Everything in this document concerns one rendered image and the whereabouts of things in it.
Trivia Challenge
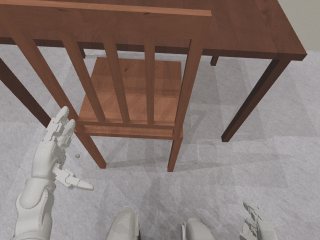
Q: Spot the left robot thigh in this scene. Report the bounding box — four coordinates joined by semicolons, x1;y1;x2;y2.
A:
105;210;140;240

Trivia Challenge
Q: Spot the robot thigh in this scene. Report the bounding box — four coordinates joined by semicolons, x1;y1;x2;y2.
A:
105;210;140;240
180;221;215;240

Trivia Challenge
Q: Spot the right robot thigh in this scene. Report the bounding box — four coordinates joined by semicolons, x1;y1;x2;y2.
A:
180;221;215;240

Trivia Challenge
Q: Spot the table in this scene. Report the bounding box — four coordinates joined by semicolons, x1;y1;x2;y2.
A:
0;0;307;143

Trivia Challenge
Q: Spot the chair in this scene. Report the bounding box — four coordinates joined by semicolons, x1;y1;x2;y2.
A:
0;0;212;172

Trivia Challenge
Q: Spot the robot left forearm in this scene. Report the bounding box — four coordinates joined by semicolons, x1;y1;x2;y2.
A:
10;177;56;240

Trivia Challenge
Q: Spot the right robot hand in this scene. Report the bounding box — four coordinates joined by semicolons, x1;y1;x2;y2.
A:
239;200;279;240

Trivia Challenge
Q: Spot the left robot hand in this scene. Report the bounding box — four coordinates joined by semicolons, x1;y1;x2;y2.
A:
31;106;94;191

